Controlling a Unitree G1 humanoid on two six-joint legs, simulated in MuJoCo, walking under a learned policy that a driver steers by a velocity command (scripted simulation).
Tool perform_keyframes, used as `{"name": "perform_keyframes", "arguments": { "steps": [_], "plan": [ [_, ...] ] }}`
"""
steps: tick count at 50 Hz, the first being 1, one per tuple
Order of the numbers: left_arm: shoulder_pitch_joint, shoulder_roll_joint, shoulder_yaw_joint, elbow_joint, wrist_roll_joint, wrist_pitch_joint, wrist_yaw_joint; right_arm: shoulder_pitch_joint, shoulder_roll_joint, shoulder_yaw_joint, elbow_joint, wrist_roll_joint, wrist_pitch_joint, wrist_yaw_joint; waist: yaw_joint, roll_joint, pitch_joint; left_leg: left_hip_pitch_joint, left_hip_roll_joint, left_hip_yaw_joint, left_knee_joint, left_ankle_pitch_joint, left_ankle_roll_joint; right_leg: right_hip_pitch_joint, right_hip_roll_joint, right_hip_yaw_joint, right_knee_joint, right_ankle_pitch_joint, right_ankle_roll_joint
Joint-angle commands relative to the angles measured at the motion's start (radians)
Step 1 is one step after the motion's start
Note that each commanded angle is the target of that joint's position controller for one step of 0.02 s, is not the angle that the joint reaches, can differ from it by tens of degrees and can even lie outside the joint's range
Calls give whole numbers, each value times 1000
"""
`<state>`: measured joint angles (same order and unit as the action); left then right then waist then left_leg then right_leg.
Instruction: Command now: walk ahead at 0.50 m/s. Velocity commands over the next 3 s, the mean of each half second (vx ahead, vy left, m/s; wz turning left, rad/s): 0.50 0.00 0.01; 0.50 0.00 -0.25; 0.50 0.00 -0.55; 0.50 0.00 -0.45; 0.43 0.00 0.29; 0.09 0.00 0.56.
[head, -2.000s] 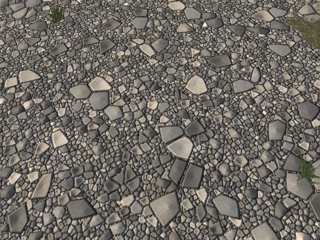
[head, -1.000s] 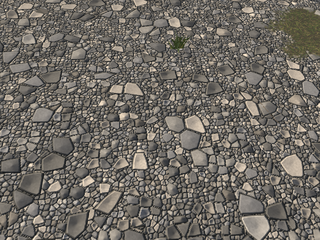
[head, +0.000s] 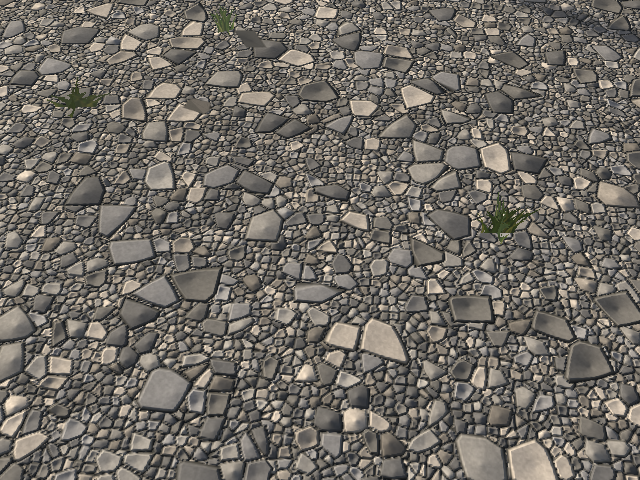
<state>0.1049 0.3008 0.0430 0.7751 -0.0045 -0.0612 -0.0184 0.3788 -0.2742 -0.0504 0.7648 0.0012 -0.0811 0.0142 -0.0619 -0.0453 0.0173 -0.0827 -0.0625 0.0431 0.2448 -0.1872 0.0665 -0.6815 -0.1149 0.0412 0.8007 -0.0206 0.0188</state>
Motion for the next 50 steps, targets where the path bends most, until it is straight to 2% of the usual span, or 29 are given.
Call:
{"name": "perform_keyframes", "arguments": {
  "steps": [1, 4, 7, 9, 10, 11, 12, 13, 14, 15, 16, 17, 19, 21, 27, 30, 32, 34, 35, 36, 37, 38, 39, 40, 42, 43, 45, 47, 50],
  "plan": [
    [-92, 30, -2, -71, -4, -17, -12, -25, -175, -44, -48, 8, -14, -12, 6, 95, 36, -37, 249, -124, -119, 198, 138, 44, 20, -20, -154, 136, 0],
    [-172, 38, -3, -102, -9, -25, -27, 29, -184, -47, -8, 13, -1, -14, -20, 95, 61, 48, 284, -130, -89, 200, 135, 30, 38, -22, -234, 117, -18],
    [-188, 56, 1, -119, -9, -33, -41, 42, -193, -53, 20, 19, 16, -22, -6, 110, 57, 146, 322, -143, -23, 294, 116, 35, 52, -26, -287, 12, -56],
    [-106, 88, 15, -100, -6, -37, -41, 21, -208, -57, 25, 18, 27, -27, 47, 138, 0, 172, 311, -128, 81, 540, 92, 177, 97, -69, -309, -55, -89],
    [26, 123, 37, -59, -3, -37, -33, 6, -199, -52, 23, 16, 33, -30, 116, 131, -84, 144, 266, -90, 232, 677, 68, 364, 129, -99, -331, -36, -117],
    [203, 181, 59, -16, 2, -35, -22, 9, -166, -35, 7, 4, 34, -35, 186, 95, -221, -15, 219, -54, 472, 552, 33, 663, 37, -6, -277, 14, -169],
    [312, 282, 84, -1, 14, -27, -14, 124, -60, -1, -21, -2, 14, -24, 156, -141, -375, -444, 55, -21, 878, 62, -53, 1074, -227, 455, -308, -131, -336],
    [327, 207, 63, 9, -6, -22, -16, 96, -90, -4, -6, 8, -9, -20, 180, -181, -433, -593, 5, -162, 1026, -393, -56, 1117, -274, 707, -465, -263, -372],
    [255, 163, 47, 2, -12, -20, -12, 4, -164, -26, -30, 37, -23, -12, 177, -120, -262, -693, 70, -173, 1081, -349, -46, 995, -242, 567, -493, -331, -318],
    [187, 135, 39, -10, -8, -19, -9, -63, -164, -23, -49, 41, -28, -12, 150, -55, -158, -690, 126, -136, 1040, -256, -37, 846, -202, 436, -513, -295, -282],
    [133, 104, 30, -15, -1, -19, -11, -102, -155, -25, -54, 24, -27, -17, 121, -12, -79, -657, 161, -115, 973, -186, -41, 702, -162, 346, -547, -216, -266],
    [101, 76, 21, -20, 11, -24, -13, -90, -147, -30, -49, 13, -16, -20, 85, -29, -50, -591, 191, -122, 920, -133, -44, 606, -127, 282, -579, -144, -250],
    [88, 79, 24, -13, 11, -35, -14, -45, -105, -23, -34, 9, 5, -21, 50, -47, -48, -515, 203, -114, 880, -92, -61, 517, -106, 216, -630, -55, -264],
    [100, 101, 30, 6, 6, -45, -9, -78, -91, -20, -47, 3, 17, -26, 43, -31, -20, -539, 212, -105, 810, -35, -82, 485, -100, 152, -663, 26, -275],
    [189, 142, 38, 50, -7, -33, 11, -294, -49, 0, -98, 6, -1, -8, 116, -4, 26, -527, 173, -58, 421, 274, -89, 528, -52, 23, -681, 62, -224],
    [252, 156, 41, 82, -15, -19, 13, -377, -56, 2, -126, 16, -8, 9, 147, -4, 49, -539, 154, -57, 329, 283, -76, 617, -93, 38, -656, 36, -223],
    [277, 158, 44, 100, -21, -5, 17, -414, -70, -3, -149, 15, -14, 19, 143, -5, 62, -546, 144, -75, 282, 223, -58, 678, -125, 74, -609, 63, -212],
    [269, 173, 51, 104, -22, 6, 23, -377, -95, -12, -144, 13, -21, 24, 108, -20, 42, -479, 125, -76, 250, 150, -39, 713, -142, 105, -548, 125, -195],
    [248, 182, 54, 101, -22, 11, 25, -313, -115, -22, -128, 11, -24, 22, 66, -29, 9, -378, 103, -56, 228, 124, -25, 706, -129, 102, -479, 229, -182],
    [237, 164, 47, 97, -17, 14, 25, -178, -154, -45, -87, 7, -26, 14, -2, -13, -79, -175, 85, -36, 209, 132, 0, 661, -75, 70, -325, 318, -157],
    [235, 105, 24, 72, 2, 11, 24, -4, -219, -67, -56, -8, -25, 3, -72, 52, -235, 128, 217, -155, 267, 160, 55, 491, -12, 29, -54, 156, -119],
    [372, -12, -10, 56, -4, -7, 20, 63, -300, -87, -37, -15, -13, 1, -25, 311, -382, 491, 468, -584, 196, -43, 197, 91, 153, -39, 315, -358, -44],
    [336, 69, 8, 73, -24, -20, 18, 76, -202, -62, -43, -10, -11, 1, -59, 283, -396, 464, 479, -728, 90, -169, 192, -8, 137, 90, 453, -554, -44],
    [251, 137, 31, 44, -47, -24, 17, 9, -157, -46, -45, -7, -12, -3, -54, 220, -241, 347, 451, -581, 67, -182, 149, -73, 90, 93, 497, -486, -52],
    [172, 119, 36, 26, -31, -18, 24, -113, -104, -31, -45, -9, -17, -2, -1, 142, -87, 104, 380, -369, 4, -35, 118, -30, 15, 63, 424, -342, -48],
    [194, 104, 42, 32, -28, -5, 24, -147, -85, -26, -42, -15, -26, -2, 33, 169, -63, 27, 354, -292, -29, 20, 106, 31, -12, 72, 389, -296, -45],
    [217, 61, 39, 36, -32, 23, 22, -180, -77, -29, -29, -15, -38, -1, 62, 161, -34, -49, 336, -194, -82, 88, 112, 79, -22, 62, 362, -261, -34],
    [185, 43, 39, 14, -26, 41, 24, -185, -97, -38, -12, -16, -45, -6, 72, 133, 0, -70, 340, -120, -113, 152, 121, 41, -30, 66, 315, -206, -23],
    [122, 32, 37, -14, -19, 42, 14, -168, -121, -48, 11, -19, -40, -17, 61, 109, 23, -40, 328, -17, -129, 198, 116, -1, -28, 60, 162, -66, -13]
  ]
}}
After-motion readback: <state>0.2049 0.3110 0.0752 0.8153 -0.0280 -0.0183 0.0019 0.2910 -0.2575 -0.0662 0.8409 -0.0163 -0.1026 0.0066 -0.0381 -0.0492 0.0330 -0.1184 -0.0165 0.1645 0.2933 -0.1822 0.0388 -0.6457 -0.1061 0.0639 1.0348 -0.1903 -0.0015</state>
